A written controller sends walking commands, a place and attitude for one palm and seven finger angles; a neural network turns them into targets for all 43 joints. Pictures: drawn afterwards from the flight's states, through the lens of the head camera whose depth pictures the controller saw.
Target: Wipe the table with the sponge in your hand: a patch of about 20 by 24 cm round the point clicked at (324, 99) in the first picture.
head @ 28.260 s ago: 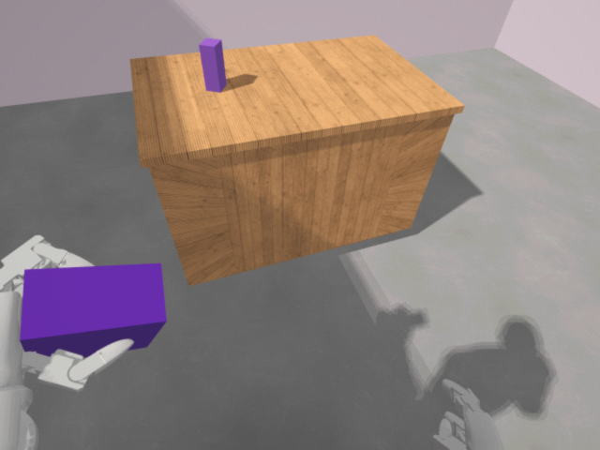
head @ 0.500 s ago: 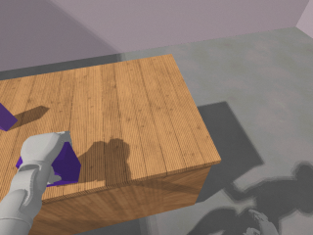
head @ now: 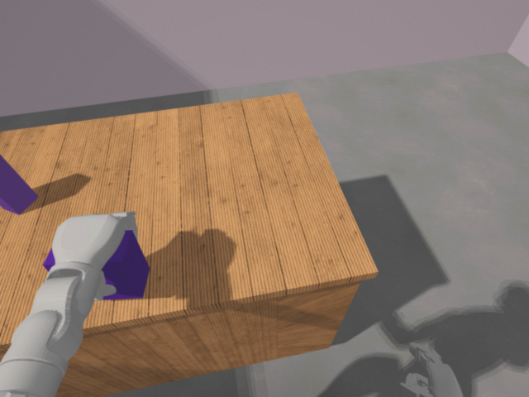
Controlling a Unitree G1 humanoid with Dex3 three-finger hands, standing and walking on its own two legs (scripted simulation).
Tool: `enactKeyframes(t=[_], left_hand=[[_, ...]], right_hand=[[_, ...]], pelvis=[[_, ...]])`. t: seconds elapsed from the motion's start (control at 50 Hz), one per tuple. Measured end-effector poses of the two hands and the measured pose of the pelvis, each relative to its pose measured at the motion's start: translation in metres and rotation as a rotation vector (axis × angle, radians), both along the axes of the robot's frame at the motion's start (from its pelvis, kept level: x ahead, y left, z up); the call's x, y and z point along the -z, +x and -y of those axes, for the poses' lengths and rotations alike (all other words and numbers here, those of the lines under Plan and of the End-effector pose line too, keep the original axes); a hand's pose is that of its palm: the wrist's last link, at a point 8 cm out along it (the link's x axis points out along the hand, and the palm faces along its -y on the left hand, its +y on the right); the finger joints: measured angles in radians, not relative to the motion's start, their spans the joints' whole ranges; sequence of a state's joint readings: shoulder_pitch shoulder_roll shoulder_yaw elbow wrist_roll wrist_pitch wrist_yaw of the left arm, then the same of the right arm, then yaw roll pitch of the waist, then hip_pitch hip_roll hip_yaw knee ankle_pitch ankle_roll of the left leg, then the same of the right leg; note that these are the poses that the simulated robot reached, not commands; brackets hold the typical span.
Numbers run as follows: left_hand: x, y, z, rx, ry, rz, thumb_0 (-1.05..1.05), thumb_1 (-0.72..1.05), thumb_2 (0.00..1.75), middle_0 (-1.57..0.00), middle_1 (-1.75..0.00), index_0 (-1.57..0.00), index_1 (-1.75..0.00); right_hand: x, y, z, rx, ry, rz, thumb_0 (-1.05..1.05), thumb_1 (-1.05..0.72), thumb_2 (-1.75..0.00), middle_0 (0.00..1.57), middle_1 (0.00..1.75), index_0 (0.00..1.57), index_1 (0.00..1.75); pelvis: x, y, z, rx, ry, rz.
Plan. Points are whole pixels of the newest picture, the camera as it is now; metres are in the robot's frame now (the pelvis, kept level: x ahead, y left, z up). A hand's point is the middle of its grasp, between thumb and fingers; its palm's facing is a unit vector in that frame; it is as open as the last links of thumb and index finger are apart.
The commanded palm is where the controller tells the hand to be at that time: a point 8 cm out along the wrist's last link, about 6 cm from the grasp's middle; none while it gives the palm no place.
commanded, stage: move the sponge above the wiping area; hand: left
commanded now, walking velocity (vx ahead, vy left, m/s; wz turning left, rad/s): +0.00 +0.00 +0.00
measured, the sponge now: (106, 272) +0.27 +0.32 -0.01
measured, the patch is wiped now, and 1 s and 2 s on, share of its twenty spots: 0.00 0.00 0.00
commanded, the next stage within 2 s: none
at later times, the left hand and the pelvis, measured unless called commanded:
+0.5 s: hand (97, 244) +0.28 +0.32 +0.06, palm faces +0.03 +0.02 -1.00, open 9.9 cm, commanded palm +0.26 +0.33 +0.10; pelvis +0.00 +0.00 +0.00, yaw +0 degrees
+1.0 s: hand (74, 230) +0.29 +0.35 +0.07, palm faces +0.08 +0.03 -1.00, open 9.9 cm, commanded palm +0.26 +0.34 +0.10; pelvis +0.00 +0.00 +0.00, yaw +0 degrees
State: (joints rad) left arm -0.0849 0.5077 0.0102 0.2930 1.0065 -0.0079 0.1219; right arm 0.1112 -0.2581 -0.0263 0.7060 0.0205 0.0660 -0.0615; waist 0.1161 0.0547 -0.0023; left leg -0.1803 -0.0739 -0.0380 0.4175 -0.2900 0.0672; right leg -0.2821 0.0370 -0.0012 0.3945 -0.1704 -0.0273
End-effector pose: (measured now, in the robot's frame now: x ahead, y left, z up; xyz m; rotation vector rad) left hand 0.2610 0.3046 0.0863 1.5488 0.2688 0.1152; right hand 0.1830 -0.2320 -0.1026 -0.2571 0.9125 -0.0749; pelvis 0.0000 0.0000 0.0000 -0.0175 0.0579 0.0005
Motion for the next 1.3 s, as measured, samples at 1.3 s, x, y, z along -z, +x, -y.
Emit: enactKeyframes(t=[1.3], left_hand=[[0.004,-0.004,0.01,0.077,-0.036,0.0,0.0,-0.48,1.05,-0.75,-1.34,-0.76,-1.35]], right_hand=[[-0.001,-0.005,-0.001,0.014,-0.016,-0.013,0.01,-0.91,-0.9,0.2,0.3,0.2,0.3]], pelvis=[[0.0,0.003,-0.005,0.004,-0.004,0.005]])
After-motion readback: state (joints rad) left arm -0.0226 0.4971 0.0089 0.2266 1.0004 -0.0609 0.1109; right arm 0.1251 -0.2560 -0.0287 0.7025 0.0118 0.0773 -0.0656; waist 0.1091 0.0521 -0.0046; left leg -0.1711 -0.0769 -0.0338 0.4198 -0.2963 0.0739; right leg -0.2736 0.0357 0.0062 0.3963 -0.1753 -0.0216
